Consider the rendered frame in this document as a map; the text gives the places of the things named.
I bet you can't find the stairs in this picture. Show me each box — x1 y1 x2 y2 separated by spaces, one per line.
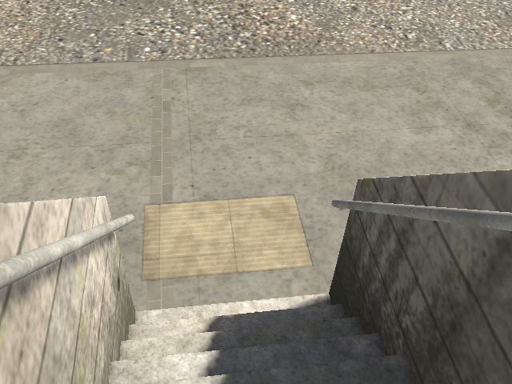
109 294 442 384

